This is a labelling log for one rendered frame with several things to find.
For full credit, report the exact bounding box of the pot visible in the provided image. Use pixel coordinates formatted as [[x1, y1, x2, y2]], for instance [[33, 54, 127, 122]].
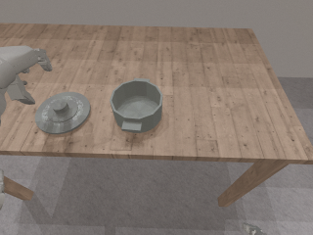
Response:
[[110, 77, 163, 133]]

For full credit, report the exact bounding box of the lid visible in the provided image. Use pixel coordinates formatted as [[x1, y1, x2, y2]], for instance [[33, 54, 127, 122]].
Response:
[[34, 91, 91, 135]]

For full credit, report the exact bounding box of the robot left forearm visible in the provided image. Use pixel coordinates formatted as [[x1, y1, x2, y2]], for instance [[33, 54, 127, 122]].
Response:
[[0, 58, 17, 126]]

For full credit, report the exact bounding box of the knob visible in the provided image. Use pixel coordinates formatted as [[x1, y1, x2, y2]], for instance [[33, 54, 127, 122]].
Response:
[[52, 99, 68, 114]]

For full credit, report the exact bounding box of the right robot hand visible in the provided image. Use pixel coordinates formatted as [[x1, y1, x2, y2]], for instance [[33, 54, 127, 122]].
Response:
[[242, 222, 267, 235]]

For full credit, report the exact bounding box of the table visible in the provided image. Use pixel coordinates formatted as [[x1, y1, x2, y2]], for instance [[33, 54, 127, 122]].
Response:
[[0, 23, 313, 208]]

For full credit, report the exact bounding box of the left robot hand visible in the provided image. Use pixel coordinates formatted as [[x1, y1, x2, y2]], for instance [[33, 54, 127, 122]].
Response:
[[0, 45, 53, 105]]

